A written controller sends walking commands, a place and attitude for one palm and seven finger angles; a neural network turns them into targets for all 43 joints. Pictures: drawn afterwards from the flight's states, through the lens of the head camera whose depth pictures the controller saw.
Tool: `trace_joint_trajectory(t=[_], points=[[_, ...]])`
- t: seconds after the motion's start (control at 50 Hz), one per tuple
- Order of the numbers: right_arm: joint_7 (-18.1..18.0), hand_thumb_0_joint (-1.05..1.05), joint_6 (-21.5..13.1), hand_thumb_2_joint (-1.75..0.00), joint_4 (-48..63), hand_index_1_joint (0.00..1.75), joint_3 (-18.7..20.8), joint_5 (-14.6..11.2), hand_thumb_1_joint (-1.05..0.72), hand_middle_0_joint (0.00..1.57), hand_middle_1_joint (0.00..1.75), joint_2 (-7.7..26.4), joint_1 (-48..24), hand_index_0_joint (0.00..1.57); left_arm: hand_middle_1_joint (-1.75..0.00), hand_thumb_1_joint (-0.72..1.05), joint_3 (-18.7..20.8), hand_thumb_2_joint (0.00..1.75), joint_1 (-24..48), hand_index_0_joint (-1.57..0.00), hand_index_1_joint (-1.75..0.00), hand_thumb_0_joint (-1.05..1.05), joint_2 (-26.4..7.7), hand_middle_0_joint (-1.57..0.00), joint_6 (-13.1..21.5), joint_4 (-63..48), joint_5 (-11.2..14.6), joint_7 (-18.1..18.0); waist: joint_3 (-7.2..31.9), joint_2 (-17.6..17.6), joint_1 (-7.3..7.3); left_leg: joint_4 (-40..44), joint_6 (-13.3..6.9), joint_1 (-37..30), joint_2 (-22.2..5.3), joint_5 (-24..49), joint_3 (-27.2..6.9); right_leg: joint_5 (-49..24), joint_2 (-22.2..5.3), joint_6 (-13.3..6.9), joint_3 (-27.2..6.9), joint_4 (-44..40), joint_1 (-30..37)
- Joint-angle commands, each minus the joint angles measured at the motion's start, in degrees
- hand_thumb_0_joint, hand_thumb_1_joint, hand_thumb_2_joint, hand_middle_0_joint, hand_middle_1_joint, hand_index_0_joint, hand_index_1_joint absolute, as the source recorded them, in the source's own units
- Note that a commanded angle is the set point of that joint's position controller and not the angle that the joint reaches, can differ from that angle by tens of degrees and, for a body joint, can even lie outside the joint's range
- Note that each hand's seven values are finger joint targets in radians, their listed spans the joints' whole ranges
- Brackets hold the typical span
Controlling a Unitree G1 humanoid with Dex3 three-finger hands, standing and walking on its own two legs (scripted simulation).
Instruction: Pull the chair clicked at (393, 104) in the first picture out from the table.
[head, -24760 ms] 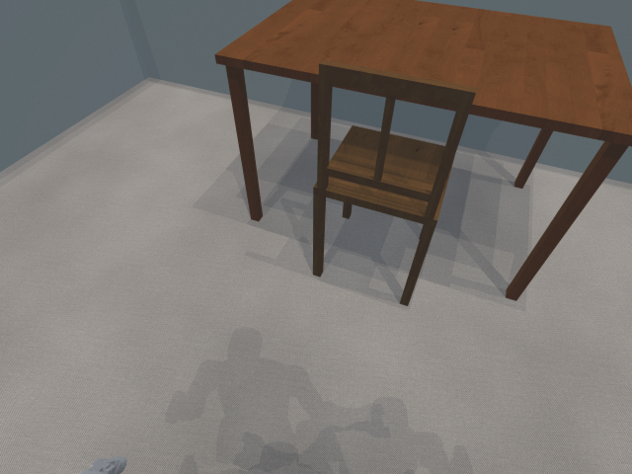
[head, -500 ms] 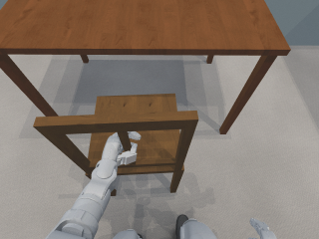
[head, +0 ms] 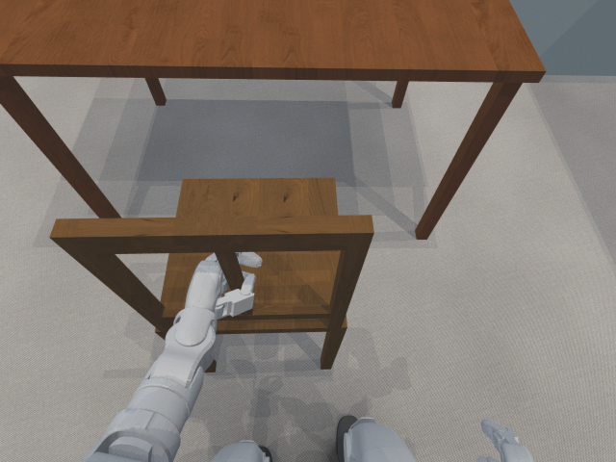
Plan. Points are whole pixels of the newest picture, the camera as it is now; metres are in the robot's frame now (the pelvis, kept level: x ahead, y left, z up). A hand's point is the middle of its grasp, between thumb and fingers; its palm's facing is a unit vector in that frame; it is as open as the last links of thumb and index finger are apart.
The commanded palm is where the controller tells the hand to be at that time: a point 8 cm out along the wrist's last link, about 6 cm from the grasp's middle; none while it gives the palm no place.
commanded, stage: step backward, pulling the chair out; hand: left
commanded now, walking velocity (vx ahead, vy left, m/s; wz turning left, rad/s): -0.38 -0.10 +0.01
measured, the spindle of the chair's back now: (237, 283) +0.36 +0.11 -0.09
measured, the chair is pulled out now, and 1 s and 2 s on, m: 0.28 0.46 0.59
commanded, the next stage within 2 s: stop walking, hand still on the chair in 1.20 s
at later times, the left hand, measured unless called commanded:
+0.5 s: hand (237, 351) +0.26 +0.10 -0.06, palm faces -0.10 -0.99 -0.13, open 5.0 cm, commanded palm +0.24 +0.15 -0.06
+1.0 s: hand (227, 430) +0.16 +0.10 -0.06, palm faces -0.07 -0.99 -0.13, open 5.0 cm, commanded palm +0.15 +0.15 -0.06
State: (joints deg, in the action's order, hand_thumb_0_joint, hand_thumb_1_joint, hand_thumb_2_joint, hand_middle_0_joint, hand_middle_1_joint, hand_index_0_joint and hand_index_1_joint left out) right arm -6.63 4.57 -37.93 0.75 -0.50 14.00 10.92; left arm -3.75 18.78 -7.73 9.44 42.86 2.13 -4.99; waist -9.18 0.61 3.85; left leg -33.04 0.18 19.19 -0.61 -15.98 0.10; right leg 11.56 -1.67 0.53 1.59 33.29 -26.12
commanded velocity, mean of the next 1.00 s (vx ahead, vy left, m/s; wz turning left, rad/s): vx -0.38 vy -0.05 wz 0.04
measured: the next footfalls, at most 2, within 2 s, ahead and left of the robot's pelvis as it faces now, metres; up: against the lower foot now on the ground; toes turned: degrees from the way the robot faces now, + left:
right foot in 0.06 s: +0.07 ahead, -0.13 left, +0.00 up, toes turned -2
right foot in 0.56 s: -0.03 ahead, -0.14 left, +0.00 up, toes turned -3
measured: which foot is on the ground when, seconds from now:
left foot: down 0.00-0.68, up 0.70-0.80, down 0.82-1.00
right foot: up 0.00-0.04, down 0.06-0.40, up 0.42-0.54, down 0.56-0.86, up 0.88-1.00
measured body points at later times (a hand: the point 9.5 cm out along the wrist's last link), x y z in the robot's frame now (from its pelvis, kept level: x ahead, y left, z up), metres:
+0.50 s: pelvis -0.07 +0.00 +0.00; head +0.01 +0.01 +0.44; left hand +0.26 +0.15 -0.05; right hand +0.02 -0.26 -0.12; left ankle -0.05 +0.12 -0.73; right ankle -0.03 -0.13 -0.72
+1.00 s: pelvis -0.17 -0.01 +0.00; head -0.09 +0.00 +0.44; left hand +0.16 +0.15 -0.05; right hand -0.07 -0.27 -0.12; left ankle -0.12 +0.12 -0.73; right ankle -0.16 -0.14 -0.72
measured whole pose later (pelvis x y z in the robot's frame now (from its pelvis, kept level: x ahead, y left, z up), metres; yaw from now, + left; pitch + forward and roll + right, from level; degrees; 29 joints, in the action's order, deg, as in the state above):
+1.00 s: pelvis -0.17 -0.01 +0.00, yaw -2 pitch +2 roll -2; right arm -4.7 1.7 -39.8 0.9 0.5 12.5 11.2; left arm -2.0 17.4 -8.9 10.6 43.8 2.6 -4.5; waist -8.9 -0.9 2.1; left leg -32.7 0.8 21.7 -2.7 -12.8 -2.6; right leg 20.0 0.5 0.0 1.1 35.9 -20.7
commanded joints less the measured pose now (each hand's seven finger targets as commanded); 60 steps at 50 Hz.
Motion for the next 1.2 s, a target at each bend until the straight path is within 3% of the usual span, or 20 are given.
trace_joint_trajectory(t=[0.0,0.08,0.12,0.18,0.22,0.32,0.36,0.4,0.46,0.52,0.56,0.62,0.66,0.7,0.78,0.86,0.96,1.04,1.1,1.18], points=[[0.6,0.0,-2.7,-0.9,4.8,0.3,2.5,0.7,-0.9,0.2,0.3,5.6,1.1,0.2,-1.45,0.9,0.0,0.9,13.6,-0.5,-1.45,0.0,-2.8,-0.5,4.4,-11.5,-1.3,0.2,22.7,-8.2,-1.38,4.2,-6.9,-10.4,-16.7,41.5,-11.0,-0.2,-0.8,-1.1,-2.0,1.6,12.2],[1.1,0.0,-3.4,-0.9,2.5,0.3,3.2,0.9,-0.9,0.2,0.3,6.3,3.4,0.2,-1.45,0.9,0.7,0.9,17.2,-0.5,-1.45,0.0,-5.4,-0.5,6.1,-8.4,-2.8,-0.1,25.8,-9.0,0.17,1.3,-2.3,-12.7,-12.6,39.6,-6.0,-21.6,-2.4,-1.3,-3.4,-5.4,16.4],[0.4,0.0,-3.2,-0.9,2.5,0.3,3.8,0.0,-0.9,0.2,0.3,6.5,3.4,0.2,-1.45,0.9,3.7,0.9,14.6,-0.5,-1.45,0.0,-8.7,-0.5,6.4,-5.7,-1.9,-0.3,29.4,-1.1,0.07,-0.2,0.0,-8.6,-10.0,28.8,-4.2,-30.3,-5.3,-2.4,-5.6,-4.9,21.6],[-0.2,0.0,-3.1,-0.9,3.2,0.3,3.2,-0.4,-0.9,0.2,0.3,5.3,1.0,0.2,-1.45,0.9,4.5,0.9,12.5,-0.5,-1.45,0.0,-9.6,-0.5,6.9,-3.7,-1.6,-0.6,27.1,4.8,-1.17,-8.8,1.9,-0.9,-2.5,-6.4,-0.9,-26.1,-14.0,-5.1,-13.2,-12.3,19.5],[-0.4,0.0,-3.1,-0.9,3.4,0.3,2.8,-0.4,-0.9,0.2,0.3,5.9,-0.3,0.2,-1.45,0.9,5.4,0.9,9.5,-0.5,-1.45,0.0,-10.3,-0.5,5.7,-1.9,-1.5,-0.8,25.8,6.4,-2.7,-15.4,1.7,2.4,-0.8,-12.9,-4.3,-18.4,-16.8,-7.7,-14.6,-14.6,18.0],[-0.6,0.0,-3.5,-0.9,3.8,0.3,1.4,-0.6,-0.9,0.2,0.3,6.8,-0.2,0.2,-1.45,0.9,3.4,0.9,8.2,-0.5,-1.45,0.0,-7.3,-0.5,4.1,-5.1,-0.6,-0.4,22.1,5.8,-1.54,6.4,0.1,-2.0,-4.5,-0.9,-5.5,-13.7,-10.1,-3.7,-5.8,-8.9,16.8],[-0.6,0.0,-2.5,-0.9,6.2,0.3,2.1,-0.1,-0.9,0.2,0.3,7.7,-0.8,0.2,-1.45,0.9,1.1,0.9,9.0,-0.5,-1.45,0.0,-4.6,-0.5,4.7,-9.0,-0.3,0.1,22.0,-6.0,-2.14,12.9,-4.9,-0.7,-13.2,15.4,-12.7,-4.1,-0.7,0.7,-1.2,0.4,16.1],[0.0,0.0,-2.3,-0.9,7.0,0.3,1.6,1.0,-0.9,0.2,0.3,5.7,-2.6,0.2,-1.45,0.9,0.0,0.9,12.8,-0.5,-1.45,0.0,-3.7,-0.5,4.8,-12.3,-0.7,0.6,21.2,-15.1,-2.35,14.5,-7.7,3.2,-17.9,17.2,-15.2,8.6,0.0,-0.3,-1.4,10.1,15.1],[1.0,0.0,-3.6,-0.9,3.8,0.3,2.6,1.0,-0.9,0.2,0.3,5.9,1.5,0.2,-1.45,0.9,0.3,0.9,13.7,-0.5,-1.45,0.0,-3.2,-0.5,4.6,-10.1,-0.9,0.4,22.6,-10.0,-1.51,4.3,-8.1,-12.3,-17.9,43.7,-13.7,6.6,0.1,-0.9,-2.4,2.6,9.2],[1.6,0.0,-4.7,-0.9,1.5,0.3,3.0,1.2,-0.9,0.2,0.3,6.5,2.8,0.2,-1.45,0.9,1.3,0.9,16.1,-0.5,-1.45,0.0,-5.6,-0.5,5.8,-7.2,-2.4,0.4,23.4,-9.0,-0.65,0.5,-5.2,-16.7,-15.8,48.3,-11.3,-6.2,-0.5,-1.2,-2.6,-6.3,11.9],[1.8,0.0,-4.6,-0.9,1.3,0.3,3.0,1.1,-0.9,0.2,0.3,6.6,2.7,0.2,-1.45,0.9,1.6,0.9,16.3,-0.5,-1.45,0.0,-6.1,-0.5,6.5,-6.4,-3.0,0.3,24.6,-10.9,-0.57,0.5,-3.1,-14.2,-13.6,42.6,-7.8,-16.1,-2.0,-1.5,-3.2,-7.3,14.9],[0.6,0.0,-4.1,-0.9,2.3,0.3,3.9,-0.2,-0.9,0.2,0.3,6.6,2.5,0.2,-1.45,0.9,5.5,0.9,12.5,-0.5,-1.45,0.0,-10.9,-0.5,7.0,-4.4,-1.7,-0.2,29.3,-0.7,-0.48,-2.6,0.9,-5.8,-7.9,21.4,-2.8,-32.2,-8.2,-3.7,-8.0,-6.2,23.2],[0.1,0.0,-3.9,-0.9,3.4,0.3,3.1,-0.4,-0.9,0.2,0.3,5.6,-0.1,0.2,-1.45,0.9,5.9,0.9,10.5,-0.5,-1.45,0.0,-11.3,-0.5,7.0,-3.3,-1.4,-0.3,26.9,4.3,-1.68,-10.1,2.0,0.0,-2.6,-5.8,-2.0,-28.0,-14.8,-6.5,-13.0,-10.9,19.7],[-0.1,0.0,-4.0,-0.9,4.0,0.3,2.4,-0.2,-0.9,0.2,0.3,5.6,-2.2,0.2,-1.45,0.9,6.5,0.9,8.5,-0.5,-1.45,0.0,-10.8,-0.5,5.9,-3.1,-1.6,-0.4,24.4,7.1,-3.09,-17.3,1.7,3.7,-0.9,-11.7,-5.2,-18.7,-17.2,-8.5,-13.6,-12.9,16.8],[-0.4,0.0,-4.5,-0.9,3.7,0.3,1.0,-0.1,-0.9,0.2,0.3,6.1,-1.1,0.2,-1.45,0.9,5.0,0.9,6.8,-0.5,-1.45,0.0,-8.1,-0.5,4.7,-5.5,-0.6,-0.2,22.6,8.0,-1.95,2.7,0.5,-0.8,-3.4,-2.5,-5.5,-15.1,-10.9,-4.3,-6.2,-7.7,17.0],[0.3,0.0,-3.4,-0.9,5.9,0.3,1.7,1.2,-0.9,0.2,0.3,6.3,-2.8,0.2,-1.45,0.9,1.4,0.9,10.9,-0.5,-1.45,0.0,-4.9,-0.5,5.1,-12.4,-0.5,0.5,21.8,-16.1,-2.38,14.0,-8.5,-0.1,-18.7,21.9,-18.9,10.9,0.4,-0.3,-1.6,11.2,12.4],[2.2,0.0,-5.3,-0.9,2.1,0.3,3.2,1.1,-0.9,0.2,0.3,6.7,2.4,0.2,-1.45,0.9,1.2,0.9,13.4,-0.5,-1.45,0.0,-4.3,-0.5,5.0,-9.9,-1.3,0.6,23.8,-12.2,-0.86,2.6,-7.7,-20.7,-17.4,52.3,-14.6,7.4,0.9,-0.7,-2.3,-1.6,6.7],[2.5,0.0,-5.3,-0.9,1.7,0.3,2.9,0.6,-0.9,0.2,0.3,6.7,1.9,0.2,-1.45,0.9,3.2,0.9,10.9,-0.5,-1.45,0.0,-7.1,-0.5,5.1,-5.7,-2.0,1.0,24.8,-13.0,-1.84,-0.4,-4.7,-16.5,-13.8,41.6,-10.5,-6.9,-0.3,-0.9,-2.1,-11.6,14.4],[1.1,0.0,-4.2,-0.9,4.2,0.3,3.2,-1.2,-0.9,0.2,0.3,5.9,0.5,0.2,-1.45,0.9,6.9,0.9,10.6,-0.5,-1.45,0.0,-12.6,-0.5,4.9,-4.9,-1.2,0.4,27.0,8.5,-1.25,-8.1,1.7,-3.0,-3.9,4.5,-0.8,-22.2,-11.9,-4.5,-11.2,-11.3,21.5],[0.6,0.0,-4.1,-0.9,3.8,0.3,0.9,-0.8,-0.9,0.2,0.3,5.5,-2.9,0.2,-1.45,0.9,7.3,0.9,8.7,-0.5,-1.45,0.0,-11.0,-0.5,2.3,-1.3,-0.8,-0.2,22.4,5.4,-3.39,-18.1,1.6,4.8,-1.8,-11.6,-7.2,-22.0,-18.4,-9.7,-12.9,-9.4,18.3]])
